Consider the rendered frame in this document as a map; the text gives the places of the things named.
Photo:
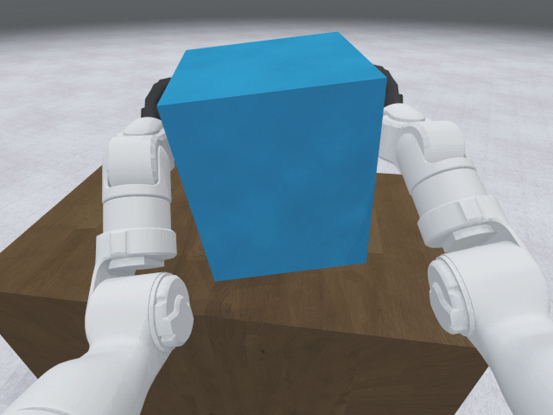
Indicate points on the robot right upper arm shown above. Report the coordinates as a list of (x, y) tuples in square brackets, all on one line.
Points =
[(495, 296)]

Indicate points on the pedestal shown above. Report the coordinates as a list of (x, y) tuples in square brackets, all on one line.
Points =
[(346, 340)]

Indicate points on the carton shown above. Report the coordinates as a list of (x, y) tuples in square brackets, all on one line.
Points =
[(276, 143)]

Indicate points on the left robot forearm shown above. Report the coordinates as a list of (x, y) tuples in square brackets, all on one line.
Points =
[(136, 193)]

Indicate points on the right robot forearm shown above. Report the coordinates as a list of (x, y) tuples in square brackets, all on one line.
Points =
[(454, 209)]

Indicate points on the robot left upper arm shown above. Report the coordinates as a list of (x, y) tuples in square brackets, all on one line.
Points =
[(132, 323)]

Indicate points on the left robot hand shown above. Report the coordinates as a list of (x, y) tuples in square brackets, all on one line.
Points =
[(152, 99)]

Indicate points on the right robot hand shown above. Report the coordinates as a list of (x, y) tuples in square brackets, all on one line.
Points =
[(392, 95)]

